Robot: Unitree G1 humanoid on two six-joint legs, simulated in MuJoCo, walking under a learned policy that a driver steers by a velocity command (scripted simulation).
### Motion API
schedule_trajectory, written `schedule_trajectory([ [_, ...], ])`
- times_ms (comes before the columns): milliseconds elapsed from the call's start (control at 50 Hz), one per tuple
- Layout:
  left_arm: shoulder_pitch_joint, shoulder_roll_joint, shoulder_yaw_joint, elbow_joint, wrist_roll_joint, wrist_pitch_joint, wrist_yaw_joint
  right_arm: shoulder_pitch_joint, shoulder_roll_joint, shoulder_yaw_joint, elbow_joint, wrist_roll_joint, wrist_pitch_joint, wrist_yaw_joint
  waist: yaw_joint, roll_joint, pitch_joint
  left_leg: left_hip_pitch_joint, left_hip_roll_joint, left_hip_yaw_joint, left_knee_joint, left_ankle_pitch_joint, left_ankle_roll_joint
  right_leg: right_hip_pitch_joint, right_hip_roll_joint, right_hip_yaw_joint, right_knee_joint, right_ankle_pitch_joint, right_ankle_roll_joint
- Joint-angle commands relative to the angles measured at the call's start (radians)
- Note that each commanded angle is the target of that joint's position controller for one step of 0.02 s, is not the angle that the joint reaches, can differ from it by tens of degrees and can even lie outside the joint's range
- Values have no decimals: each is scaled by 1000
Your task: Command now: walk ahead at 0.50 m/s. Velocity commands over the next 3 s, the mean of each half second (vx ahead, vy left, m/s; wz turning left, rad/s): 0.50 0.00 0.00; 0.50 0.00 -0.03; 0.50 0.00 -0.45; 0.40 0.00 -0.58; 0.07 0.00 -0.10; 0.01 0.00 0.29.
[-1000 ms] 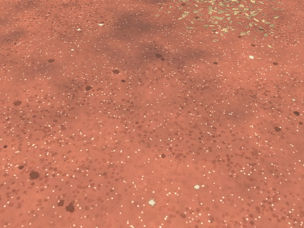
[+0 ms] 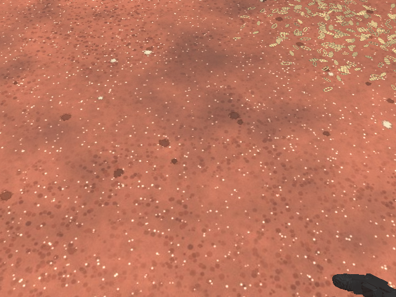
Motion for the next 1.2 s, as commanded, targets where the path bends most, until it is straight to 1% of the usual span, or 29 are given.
schedule_trajectory([
  [20,-30,145,22,-60,12,4,11,289,-221,-83,17,-7,-14,-11,-207,-79,-218,469,28,-29,13,-9,95,-137,-203,52,416,760,-96],
  [40,74,36,-13,-90,19,-16,2,413,-326,-110,38,-26,-7,-18,-191,129,-383,900,293,-458,11,-122,250,-561,-55,-10,815,374,-18],
  [60,67,45,-15,-72,10,-39,-3,439,-256,-93,50,-12,0,-16,-204,208,-444,965,364,-734,-136,-220,298,-737,14,116,980,-192,-12],
  [80,-22,143,11,-98,-19,-54,-9,372,-198,-71,41,-7,2,-18,-205,139,-286,851,326,-608,-163,-273,244,-831,-52,151,1049,-160,-27],
  [100,-92,144,12,-119,-27,-60,-10,295,-173,-63,27,-7,4,-20,-177,82,-175,701,286,-470,-187,-221,213,-835,-106,114,1018,-68,-33],
  [140,-118,124,18,-121,-1,-49,-4,200,-122,-47,18,-20,-3,-15,-112,43,-61,467,209,-314,-263,-91,184,-746,-172,100,892,55,-20],
  [220,-103,65,8,-120,11,-11,2,192,-147,-56,45,-16,-21,-13,-66,45,-22,334,175,-187,-352,39,207,-695,-191,83,781,157,23],
  [340,-321,35,-6,-181,13,-26,-10,275,-187,-64,97,-6,-8,-36,-133,26,29,357,127,-60,-377,35,161,-679,-152,39,391,466,36],
  [420,-418,49,-5,-222,3,-34,-28,343,-202,-71,142,6,9,-41,-159,29,51,485,185,-78,-333,17,150,-701,-134,51,283,450,11],
  [500,-359,93,11,-219,5,-43,-41,324,-221,-80,155,8,32,-49,-99,52,6,583,217,-84,-200,233,112,-586,-94,24,231,308,-44],
  [520,-246,121,30,-185,7,-43,-37,308,-215,-77,153,6,39,-51,-37,44,-61,564,176,-49,-62,378,90,-427,-61,-9,208,307,-68],
  [540,-79,175,54,-138,10,-42,-28,320,-178,-61,144,-5,42,-53,26,7,-185,452,119,-6,162,331,58,-166,-102,30,241,332,-106],
  [560,35,277,79,-120,27,-35,-22,430,-80,-29,119,-14,26,-45,5,-198,-340,58,-20,49,556,-9,-16,239,-352,434,229,215,-250],
  [580,66,228,65,-110,10,-29,-25,427,-75,-24,134,-10,4,-42,19,-300,-405,-130,-105,-70,747,-558,-31,319,-430,749,56,69,-306],
  [600,6,174,45,-118,5,-31,-25,348,-169,-49,113,20,-13,-33,22,-217,-272,-235,-42,-126,832,-532,-11,222,-407,661,26,-24,-261],
  [620,-69,147,36,-135,8,-31,-23,273,-178,-50,90,30,-20,-32,-1,-157,-164,-250,14,-92,810,-443,3,82,-374,530,9,12,-230],
  [640,-132,120,28,-142,17,-33,-26,234,-170,-51,84,16,-19,-37,-30,-96,-85,-220,54,-73,746,-360,2,-59,-336,432,-26,94,-217],
  [660,-171,91,20,-147,26,-40,-27,241,-163,-57,87,5,-10,-41,-65,-113,-58,-157,88,-82,685,-302,0,-150,-303,364,-55,174,-203],
  [740,-170,106,26,-122,22,-58,-24,254,-109,-50,92,-7,26,-47,-104,-104,-27,-108,108,-69,572,-191,-37,-253,-266,226,-138,351,-224],
  [860,-86,135,32,-73,11,-44,1,58,-73,-37,36,-9,12,-35,-45,-81,22,-129,76,-28,206,103,-60,-208,-218,94,-163,411,-184],
  [960,16,146,37,-19,-3,-17,8,-91,-79,-33,-21,0,-5,-11,-4,-75,63,-136,34,-33,45,83,-50,-84,-267,143,-97,412,-184],
  [1020,-1,166,49,-17,-7,-4,17,-55,-119,-45,-20,0,-19,-2,-49,-102,36,-40,12,-42,-7,-4,-26,-36,-298,194,-16,483,-160],
  [1060,-32,154,44,-26,-3,3,18,140,-177,-77,36,-3,-25,-12,-154,-99,-83,262,-22,-5,-42,-26,16,-89,-232,160,194,665,-121],
  [1080,-40,102,24,-51,13,1,16,315,-238,-97,67,-21,-25,-23,-225,-42,-236,564,106,-121,16,-16,72,-257,-168,118,459,516,-85],
  [1100,87,-20,-9,-72,10,-18,12,398,-330,-121,88,-30,-13,-28,-181,212,-384,940,363,-537,-36,-146,218,-654,-3,38,831,22,-9],
  [1120,72,51,5,-57,-13,-32,9,403,-235,-97,87,-20,-9,-28,-203,226,-418,927,388,-707,-147,-295,239,-769,-20,155,984,-209,-7],
  [1140,-14,130,28,-80,-35,-36,10,328,-175,-78,76,-15,-9,-31,-200,153,-249,797,352,-553,-172,-328,187,-837,-74,161,1029,-145,-16],
  [1180,-95,114,35,-97,-21,-27,17,206,-113,-60,71,-19,-11,-31,-151,73,-89,539,277,-332,-240,-220,141,-791,-149,128,959,0,-16],
  [1200,-81,98,41,-94,-16,-13,17,170,-92,-54,72,-26,-17,-30,-117,90,-55,455,247,-251,-276,-172,125,-735,-176,136,919,45,-15],
])
Next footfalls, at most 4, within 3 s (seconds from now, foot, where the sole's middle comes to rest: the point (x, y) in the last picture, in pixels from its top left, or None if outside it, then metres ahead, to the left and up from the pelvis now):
0.02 left None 0.19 0.12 -0.77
0.54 right None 0.48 -0.13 -0.77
1.08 left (196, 208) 0.78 0.11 -0.77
1.60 right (280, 170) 0.98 -0.21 -0.77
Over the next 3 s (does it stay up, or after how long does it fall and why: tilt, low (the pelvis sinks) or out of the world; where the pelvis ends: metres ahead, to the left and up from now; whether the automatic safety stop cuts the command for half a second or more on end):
stays up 1.17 -0.17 0.01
